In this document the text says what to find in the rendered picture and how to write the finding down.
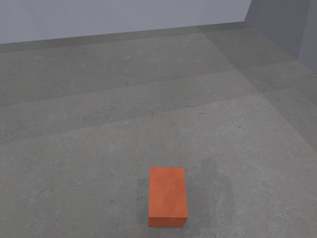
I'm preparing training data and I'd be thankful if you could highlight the carton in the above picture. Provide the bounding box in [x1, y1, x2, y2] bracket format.
[149, 167, 188, 227]

